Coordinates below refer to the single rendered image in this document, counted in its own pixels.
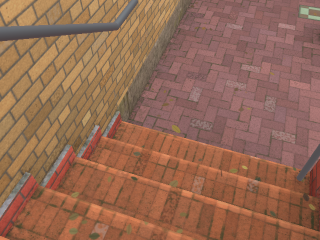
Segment stairs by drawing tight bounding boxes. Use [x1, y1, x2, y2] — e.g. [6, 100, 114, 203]
[0, 121, 320, 240]

